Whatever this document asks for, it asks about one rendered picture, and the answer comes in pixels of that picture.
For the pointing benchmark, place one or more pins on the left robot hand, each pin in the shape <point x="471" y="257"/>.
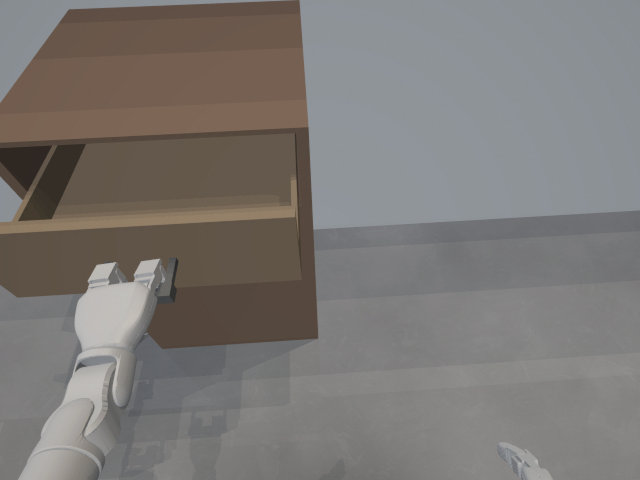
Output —
<point x="115" y="312"/>

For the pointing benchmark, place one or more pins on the drawer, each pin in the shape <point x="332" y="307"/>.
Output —
<point x="226" y="207"/>

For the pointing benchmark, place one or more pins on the left robot forearm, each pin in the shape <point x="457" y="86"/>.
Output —
<point x="84" y="429"/>

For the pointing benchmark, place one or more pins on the right robot hand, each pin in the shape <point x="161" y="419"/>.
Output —
<point x="523" y="463"/>

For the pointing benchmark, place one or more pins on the cabinet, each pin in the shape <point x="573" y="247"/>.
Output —
<point x="167" y="72"/>

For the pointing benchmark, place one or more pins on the handle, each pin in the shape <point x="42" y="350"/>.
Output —
<point x="166" y="292"/>

